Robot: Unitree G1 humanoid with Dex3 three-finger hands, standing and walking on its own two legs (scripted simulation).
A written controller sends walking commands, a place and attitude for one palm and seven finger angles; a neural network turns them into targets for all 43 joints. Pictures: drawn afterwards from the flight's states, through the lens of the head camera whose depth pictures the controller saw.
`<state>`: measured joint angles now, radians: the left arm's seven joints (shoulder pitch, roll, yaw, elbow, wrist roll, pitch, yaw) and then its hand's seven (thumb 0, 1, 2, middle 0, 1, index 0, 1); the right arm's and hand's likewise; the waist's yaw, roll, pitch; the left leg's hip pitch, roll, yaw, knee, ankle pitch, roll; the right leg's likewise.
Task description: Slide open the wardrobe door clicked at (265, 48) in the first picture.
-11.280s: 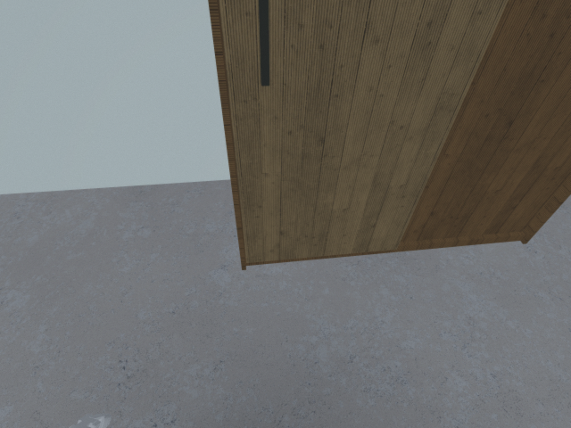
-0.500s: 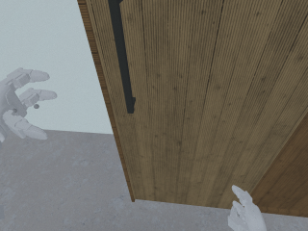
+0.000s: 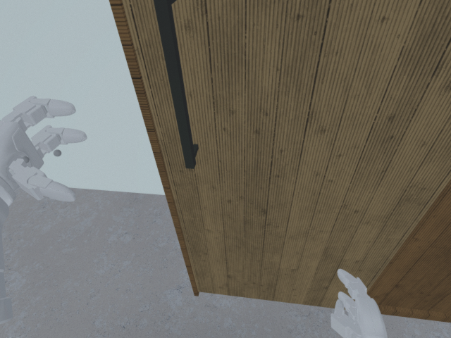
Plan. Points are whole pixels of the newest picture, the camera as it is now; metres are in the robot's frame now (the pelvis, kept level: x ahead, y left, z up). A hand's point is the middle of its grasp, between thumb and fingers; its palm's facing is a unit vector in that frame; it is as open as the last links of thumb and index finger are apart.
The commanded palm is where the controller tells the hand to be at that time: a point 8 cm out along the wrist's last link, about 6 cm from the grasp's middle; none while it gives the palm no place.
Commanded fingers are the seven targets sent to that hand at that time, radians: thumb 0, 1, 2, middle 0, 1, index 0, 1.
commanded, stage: move the hooked fingers beside the handle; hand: left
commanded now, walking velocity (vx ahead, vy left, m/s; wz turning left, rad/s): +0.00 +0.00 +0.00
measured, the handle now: (182, 93) +0.46 +0.14 +0.24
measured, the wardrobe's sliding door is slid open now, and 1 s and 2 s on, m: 0.00 0.00 0.00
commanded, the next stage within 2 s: none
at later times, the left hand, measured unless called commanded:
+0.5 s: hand (98, 139) +0.32 +0.24 +0.24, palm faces +0.06 -0.99 -0.09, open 14.0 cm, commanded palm +0.29 +0.28 +0.24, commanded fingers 0.00 -0.50 0.30 -0.30 -1.20 -0.30 -1.20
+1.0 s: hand (121, 127) +0.36 +0.22 +0.23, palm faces +0.04 -1.00 -0.06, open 14.0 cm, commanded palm +0.33 +0.26 +0.24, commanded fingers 0.00 -0.50 0.30 -0.30 -1.20 -0.30 -1.20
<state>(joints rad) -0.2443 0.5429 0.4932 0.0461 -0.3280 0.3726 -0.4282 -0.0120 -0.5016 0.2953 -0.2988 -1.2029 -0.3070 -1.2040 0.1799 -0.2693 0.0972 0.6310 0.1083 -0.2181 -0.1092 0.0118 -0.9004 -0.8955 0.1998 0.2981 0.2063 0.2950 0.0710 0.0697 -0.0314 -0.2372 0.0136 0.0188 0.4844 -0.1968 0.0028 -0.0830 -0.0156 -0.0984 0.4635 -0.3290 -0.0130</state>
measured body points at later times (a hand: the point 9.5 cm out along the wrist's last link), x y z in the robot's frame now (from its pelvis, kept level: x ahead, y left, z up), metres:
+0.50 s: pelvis +0.01 -0.01 +0.00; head -0.02 -0.04 +0.45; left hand +0.31 +0.29 +0.24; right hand +0.20 -0.24 -0.07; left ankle +0.04 +0.12 -0.74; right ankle -0.05 -0.10 -0.74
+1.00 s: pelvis +0.00 -0.01 +0.00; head -0.02 -0.03 +0.45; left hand +0.35 +0.27 +0.24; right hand +0.18 -0.24 -0.08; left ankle +0.04 +0.12 -0.74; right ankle -0.05 -0.10 -0.74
